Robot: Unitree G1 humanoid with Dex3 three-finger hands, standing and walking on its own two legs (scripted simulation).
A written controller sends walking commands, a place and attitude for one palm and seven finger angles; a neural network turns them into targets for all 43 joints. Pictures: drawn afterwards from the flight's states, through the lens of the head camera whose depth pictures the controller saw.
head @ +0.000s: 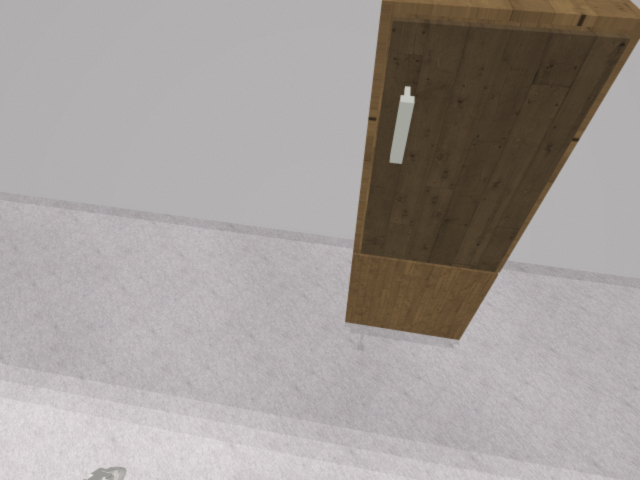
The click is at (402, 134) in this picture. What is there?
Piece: cupboard door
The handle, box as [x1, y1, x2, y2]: [389, 86, 414, 163]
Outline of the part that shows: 405,86 404,94 400,96 389,162 401,163 414,101 414,96 409,95 410,87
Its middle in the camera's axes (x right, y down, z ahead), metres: +0.15 -0.21 +0.73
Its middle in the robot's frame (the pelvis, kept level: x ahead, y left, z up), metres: +0.70 -0.11 +0.08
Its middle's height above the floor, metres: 0.85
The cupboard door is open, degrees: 0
